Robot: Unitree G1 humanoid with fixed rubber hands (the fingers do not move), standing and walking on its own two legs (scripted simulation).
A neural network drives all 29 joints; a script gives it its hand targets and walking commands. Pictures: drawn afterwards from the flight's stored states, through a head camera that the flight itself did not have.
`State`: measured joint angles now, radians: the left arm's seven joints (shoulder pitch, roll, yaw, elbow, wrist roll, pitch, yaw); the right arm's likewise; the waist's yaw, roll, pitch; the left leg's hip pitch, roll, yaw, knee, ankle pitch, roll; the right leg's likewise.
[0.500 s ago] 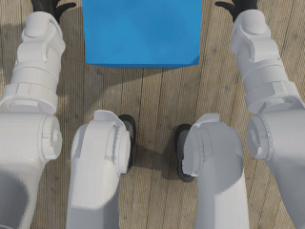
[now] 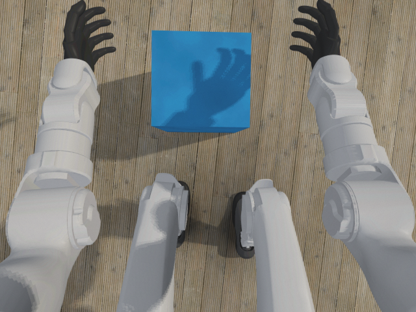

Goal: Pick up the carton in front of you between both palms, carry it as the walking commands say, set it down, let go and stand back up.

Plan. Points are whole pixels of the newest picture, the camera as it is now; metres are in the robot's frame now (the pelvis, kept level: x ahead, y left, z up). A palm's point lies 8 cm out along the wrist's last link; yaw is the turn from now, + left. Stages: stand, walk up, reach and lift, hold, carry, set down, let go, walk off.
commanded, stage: set down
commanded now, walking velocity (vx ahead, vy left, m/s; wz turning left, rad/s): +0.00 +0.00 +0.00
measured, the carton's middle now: (201, 91) +0.51 +0.05 -0.36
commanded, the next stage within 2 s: let go in 0.44 s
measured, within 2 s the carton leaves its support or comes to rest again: neither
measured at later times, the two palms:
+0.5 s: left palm (0, 11) +0.49 +0.25 +0.04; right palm (400, 7) +0.52 -0.16 +0.04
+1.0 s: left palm out of the picture +0.36 +0.25 +0.16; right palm out of the picture +0.39 -0.20 +0.15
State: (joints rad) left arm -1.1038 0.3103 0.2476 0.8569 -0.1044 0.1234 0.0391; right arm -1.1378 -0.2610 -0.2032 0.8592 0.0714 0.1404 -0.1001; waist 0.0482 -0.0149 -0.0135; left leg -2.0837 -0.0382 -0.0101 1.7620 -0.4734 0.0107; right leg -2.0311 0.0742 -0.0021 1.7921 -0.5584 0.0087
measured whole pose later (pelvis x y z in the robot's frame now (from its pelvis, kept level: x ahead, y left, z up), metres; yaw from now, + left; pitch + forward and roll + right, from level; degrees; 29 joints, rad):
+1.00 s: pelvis +0.10 +0.01 +0.25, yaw +2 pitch +26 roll +0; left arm -0.17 0.20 0.13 0.58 0.00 0.00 -0.06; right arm -0.20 -0.18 -0.13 0.60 -0.03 0.01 0.01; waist 0.03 0.00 -0.09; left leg -0.89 -0.04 -0.03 0.71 -0.28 0.02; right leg -0.85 0.04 0.05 0.72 -0.33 0.00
